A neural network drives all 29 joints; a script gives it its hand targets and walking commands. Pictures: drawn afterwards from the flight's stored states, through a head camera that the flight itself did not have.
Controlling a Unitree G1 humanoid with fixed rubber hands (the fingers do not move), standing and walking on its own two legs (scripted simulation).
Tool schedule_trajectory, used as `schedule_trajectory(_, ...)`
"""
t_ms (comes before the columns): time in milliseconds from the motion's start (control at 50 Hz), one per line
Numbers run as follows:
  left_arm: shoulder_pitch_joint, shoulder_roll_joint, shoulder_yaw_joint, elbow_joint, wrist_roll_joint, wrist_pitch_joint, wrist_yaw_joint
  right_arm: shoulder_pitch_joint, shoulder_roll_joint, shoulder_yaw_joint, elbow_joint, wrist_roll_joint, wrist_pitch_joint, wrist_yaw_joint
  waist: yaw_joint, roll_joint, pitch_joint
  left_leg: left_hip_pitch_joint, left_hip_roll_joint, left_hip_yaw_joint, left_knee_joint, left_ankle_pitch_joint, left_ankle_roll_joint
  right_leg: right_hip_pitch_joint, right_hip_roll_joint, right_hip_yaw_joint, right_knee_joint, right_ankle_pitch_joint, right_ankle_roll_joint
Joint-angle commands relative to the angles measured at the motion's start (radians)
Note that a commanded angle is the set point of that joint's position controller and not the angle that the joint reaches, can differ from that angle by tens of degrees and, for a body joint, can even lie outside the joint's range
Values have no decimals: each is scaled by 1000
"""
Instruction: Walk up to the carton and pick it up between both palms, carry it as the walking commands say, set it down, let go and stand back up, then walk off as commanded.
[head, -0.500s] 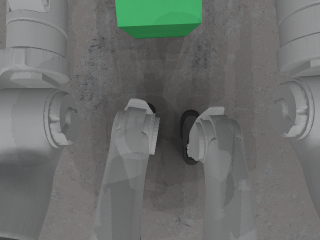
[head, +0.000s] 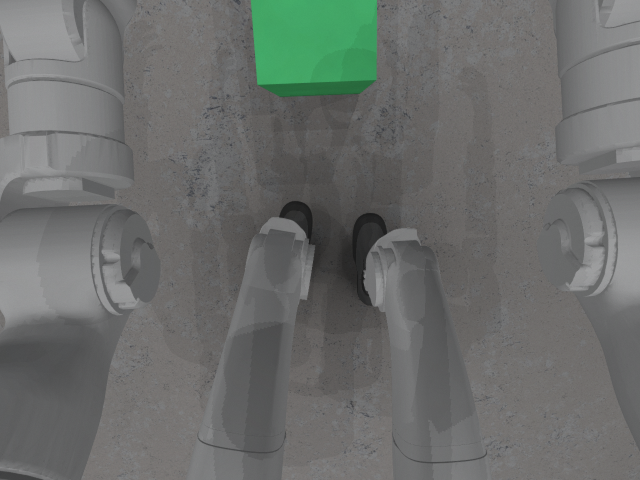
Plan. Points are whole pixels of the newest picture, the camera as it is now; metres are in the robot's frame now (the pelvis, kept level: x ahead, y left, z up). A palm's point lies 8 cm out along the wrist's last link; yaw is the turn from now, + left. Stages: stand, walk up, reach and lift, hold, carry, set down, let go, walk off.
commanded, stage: set down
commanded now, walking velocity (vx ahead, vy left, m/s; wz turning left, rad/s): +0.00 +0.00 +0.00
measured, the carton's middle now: out of the picture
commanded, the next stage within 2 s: let go in 0.30 s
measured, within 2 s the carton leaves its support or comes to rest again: neither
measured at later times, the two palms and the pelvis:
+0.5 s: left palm out of the picture +0.52 +0.23 -0.08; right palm out of the picture +0.55 -0.12 -0.07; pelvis +0.02 +0.01 +0.09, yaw +0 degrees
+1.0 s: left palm out of the picture +0.36 +0.24 +0.06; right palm out of the picture +0.39 -0.18 +0.06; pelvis +0.09 +0.01 +0.15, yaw -1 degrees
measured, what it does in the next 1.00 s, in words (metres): rises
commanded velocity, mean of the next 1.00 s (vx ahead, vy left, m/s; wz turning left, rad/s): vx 0.00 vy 0.00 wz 0.00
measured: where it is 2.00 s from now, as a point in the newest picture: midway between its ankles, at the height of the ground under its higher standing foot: (329, 268)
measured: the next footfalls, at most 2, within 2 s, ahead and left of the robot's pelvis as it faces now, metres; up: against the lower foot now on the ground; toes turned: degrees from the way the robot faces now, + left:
none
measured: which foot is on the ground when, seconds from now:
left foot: down 0.00-1.00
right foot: down 0.00-1.00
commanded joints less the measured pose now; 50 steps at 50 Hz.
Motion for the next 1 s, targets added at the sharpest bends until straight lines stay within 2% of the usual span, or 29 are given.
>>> schedule_trajectory(0,-304,165,29,-182,8,-60,-11,-361,-60,-2,-173,2,-51,8,86,-47,-2055,595,13,14,-166,456,11,849,-37,92,-178,516,42)
schedule_trajectory(40,-329,142,-22,-242,-7,-50,-10,-413,-130,-56,-216,-31,-61,3,36,-36,-2106,739,19,-17,-216,501,0,818,-26,57,-212,492,51)
schedule_trajectory(140,-234,130,22,-165,39,-70,-9,-322,-59,-32,-150,-26,-65,22,105,-60,-2032,763,23,-1,-355,536,9,955,-42,66,-319,562,65)
schedule_trajectory(160,-254,114,72,-81,90,-78,-13,-250,-48,-71,35,-71,-68,28,110,11,-1853,710,29,5,-341,472,-14,796,-45,76,-338,442,55)
schedule_trajectory(180,-300,76,22,-141,89,-91,-16,-260,-52,-104,-8,-91,-97,41,37,18,-1859,828,45,-27,-374,473,-15,719,-30,27,-366,385,60)
schedule_trajectory(200,-256,29,58,-46,115,-99,-15,-202,-62,-115,41,-128,-113,48,24,22,-1772,805,44,-20,-359,463,-31,687,-44,37,-398,372,44)
schedule_trajectory(240,-205,76,104,-24,149,-127,-10,-238,-33,-93,-45,-114,-148,55,84,-26,-1760,877,50,-42,-390,586,-25,642,-33,17,-408,378,76)
schedule_trajectory(260,-189,28,58,-27,117,-121,-12,-254,-35,-117,-34,-100,-143,61,50,23,-1850,945,44,-36,-409,570,-39,744,-25,11,-428,390,63)
schedule_trajectory(320,-197,68,89,-63,154,-132,-15,-176,-14,-116,-19,-147,-133,42,50,-29,-1830,901,35,-22,-397,548,-20,782,-35,35,-445,423,70)
schedule_trajectory(400,-3,61,24,-144,148,-115,-38,22,-4,-142,-131,-196,-119,10,9,17,-2109,1098,18,-12,-378,649,-27,955,-29,21,-453,531,72)
schedule_trajectory(440,44,119,-5,-281,152,-113,-48,29,1,-132,-332,-181,-116,-13,-13,7,-2182,1139,20,-31,-375,724,-10,1045,-28,35,-447,663,74)
schedule_trajectory(480,84,134,-57,-371,143,-104,-48,67,17,-109,-452,-151,-102,-21,28,123,-2122,1337,45,-73,-385,819,-20,836,-14,9,-441,476,87)
schedule_trajectory(500,220,108,-55,-409,140,-84,-50,249,-10,-112,-469,-183,-92,-28,-17,111,-2140,1414,44,-63,-395,786,-19,941,-18,28,-494,506,77)
schedule_trajectory(540,311,122,-99,-451,125,-75,-69,324,89,-26,-485,-139,-65,-23,21,75,-2023,1376,52,-67,-435,776,10,932,-27,49,-504,503,84)
schedule_trajectory(620,624,74,-111,-484,109,-114,-82,636,122,-56,-510,-178,-111,-22,-20,54,-1845,1438,95,-128,-504,826,-1,936,-29,49,-546,489,92)
schedule_trajectory(640,632,70,-107,-452,128,-117,-87,635,100,-64,-538,-174,-120,-24,12,53,-1784,1458,86,-130,-505,839,-3,863,-35,53,-577,447,89)
schedule_trajectory(660,548,-4,-185,-623,65,-150,-97,528,144,-15,-732,-103,-156,-11,-5,91,-1845,1464,88,-129,-500,870,-6,924,-28,54,-556,547,76)
schedule_trajectory(680,712,19,-142,-579,99,-153,-87,712,133,-8,-719,-138,-159,-10,-6,38,-1930,1546,93,-133,-510,926,4,1023,-32,40,-560,589,90)
schedule_trajectory(700,645,27,-146,-464,68,-143,-100,657,138,-15,-566,-102,-162,-3,-4,87,-1624,1463,101,-138,-513,854,1,783,-45,33,-595,405,79)
schedule_trajectory(720,934,24,-98,-448,151,-154,-91,945,151,-44,-539,-203,-167,-13,42,86,-1734,1607,95,-148,-534,1009,-31,900,-37,38,-620,481,87)
schedule_trajectory(760,926,5,-85,-390,132,-197,-103,936,164,-38,-493,-195,-211,-2,2,58,-1483,1469,107,-156,-555,939,-7,838,-42,41,-668,466,87)
schedule_trajectory(780,962,-35,-144,-561,94,-236,-110,956,150,-16,-684,-169,-252,2,-22,25,-1601,1532,100,-142,-570,987,-3,984,-40,56,-668,602,79)
schedule_trajectory(800,948,-33,-167,-352,99,-229,-121,963,194,-23,-472,-171,-249,17,-54,28,-1345,1460,113,-146,-597,882,16,821,-52,42,-699,483,83)
schedule_trajectory(840,1022,-43,-140,-263,130,-245,-142,1054,188,-21,-344,-196,-250,35,-27,40,-1112,1314,117,-125,-680,665,6,820,-60,50,-759,301,78)
schedule_trajectory(860,1193,-92,-167,-355,138,-275,-141,1215,168,-8,-426,-194,-288,54,-43,43,-1228,1405,116,-116,-707,751,-4,956,-67,46,-781,431,76)
schedule_trajectory(900,1084,-27,-105,-384,177,-304,-132,1122,146,-51,-385,-201,-312,63,-12,70,-1075,1349,104,-92,-737,633,-13,936,-71,42,-811,351,77)
schedule_trajectory(920,1187,-40,-125,-259,168,-298,-140,1169,178,-26,-378,-198,-305,63,-9,10,-1081,1332,112,-104,-754,575,1,976,-74,44,-819,319,74)
schedule_trajectory(940,1228,-41,-123,-225,169,-290,-141,1208,159,-9,-330,-187,-308,76,2,49,-1002,1282,109,-83,-773,503,-5,1002,-88,44,-835,285,65)
schedule_trajectory(980,1333,-81,-182,-307,149,-314,-144,1310,167,16,-350,-155,-340,89,-38,78,-928,1287,101,-73,-815,468,-9,1058,-88,49,-883,308,48)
